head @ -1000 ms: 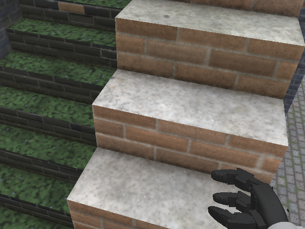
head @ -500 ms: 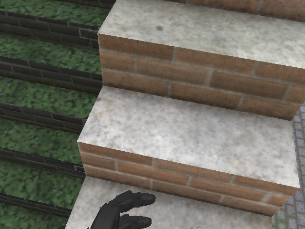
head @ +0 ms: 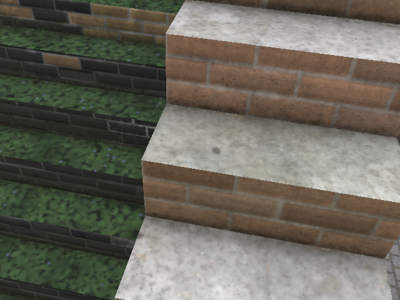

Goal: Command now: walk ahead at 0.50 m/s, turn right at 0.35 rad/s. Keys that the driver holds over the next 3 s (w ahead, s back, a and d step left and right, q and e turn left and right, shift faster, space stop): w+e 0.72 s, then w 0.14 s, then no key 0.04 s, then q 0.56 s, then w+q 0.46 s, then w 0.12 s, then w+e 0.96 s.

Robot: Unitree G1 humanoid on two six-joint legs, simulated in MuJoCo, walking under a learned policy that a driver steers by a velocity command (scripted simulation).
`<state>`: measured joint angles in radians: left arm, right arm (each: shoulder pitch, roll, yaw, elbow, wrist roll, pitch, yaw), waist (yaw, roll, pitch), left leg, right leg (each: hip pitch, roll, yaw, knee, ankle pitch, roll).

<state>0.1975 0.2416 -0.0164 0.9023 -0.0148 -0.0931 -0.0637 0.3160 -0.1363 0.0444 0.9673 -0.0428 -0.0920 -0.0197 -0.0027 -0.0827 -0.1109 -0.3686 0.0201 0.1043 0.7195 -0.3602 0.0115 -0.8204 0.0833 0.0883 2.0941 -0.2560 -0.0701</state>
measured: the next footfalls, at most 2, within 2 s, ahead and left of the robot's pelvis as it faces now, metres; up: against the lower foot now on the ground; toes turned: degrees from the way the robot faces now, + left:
right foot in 0.30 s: +0.20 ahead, -0.17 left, +0.20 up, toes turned -7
left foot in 0.88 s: +0.50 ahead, -0.11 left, +0.41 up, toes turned -23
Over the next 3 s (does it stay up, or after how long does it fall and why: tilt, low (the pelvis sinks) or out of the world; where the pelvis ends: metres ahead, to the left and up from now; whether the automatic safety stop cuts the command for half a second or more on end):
stays up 0.71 -0.13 0.64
